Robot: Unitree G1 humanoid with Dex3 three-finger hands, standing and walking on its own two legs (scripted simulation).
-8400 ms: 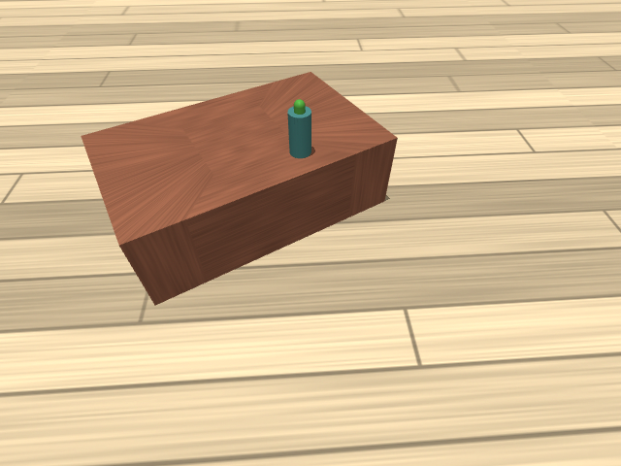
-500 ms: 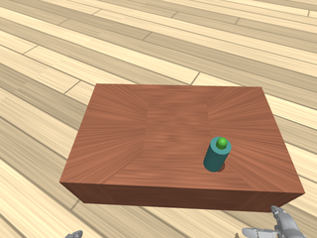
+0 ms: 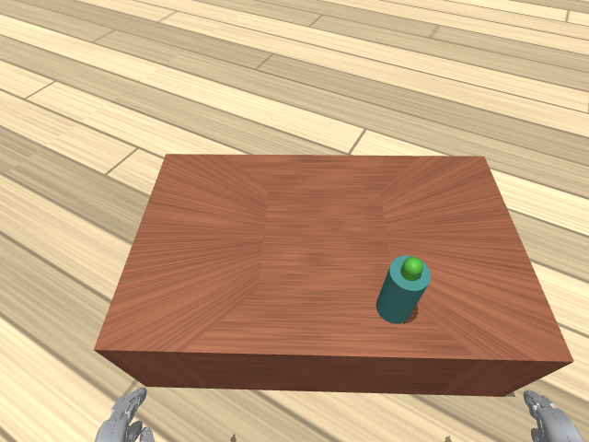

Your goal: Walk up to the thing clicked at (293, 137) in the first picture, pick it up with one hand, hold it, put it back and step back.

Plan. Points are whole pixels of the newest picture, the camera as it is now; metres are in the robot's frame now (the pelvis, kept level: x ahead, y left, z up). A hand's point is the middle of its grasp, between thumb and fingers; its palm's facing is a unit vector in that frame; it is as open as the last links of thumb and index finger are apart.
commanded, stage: go down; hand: right
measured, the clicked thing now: (403, 286) +0.48 -0.23 -0.27
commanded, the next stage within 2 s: none
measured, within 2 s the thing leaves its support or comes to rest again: neither
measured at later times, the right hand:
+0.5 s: hand out of the picture +0.14 -0.28 -0.11, palm faces +0.08 +0.94 -0.32, open 17.7 cm
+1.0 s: hand out of the picture +0.14 -0.30 -0.09, palm faces +0.15 +0.93 -0.33, open 17.7 cm
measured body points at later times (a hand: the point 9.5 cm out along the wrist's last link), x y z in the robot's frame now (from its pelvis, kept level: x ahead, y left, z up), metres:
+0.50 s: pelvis -0.01 -0.01 -0.02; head +0.04 -0.02 +0.43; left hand +0.14 +0.25 -0.10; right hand +0.14 -0.33 -0.08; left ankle -0.05 +0.14 -0.70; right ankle +0.00 -0.13 -0.70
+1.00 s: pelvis -0.03 -0.01 -0.03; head +0.02 -0.02 +0.42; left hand +0.13 +0.24 -0.10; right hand +0.13 -0.35 -0.07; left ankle -0.05 +0.14 -0.70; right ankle +0.00 -0.13 -0.70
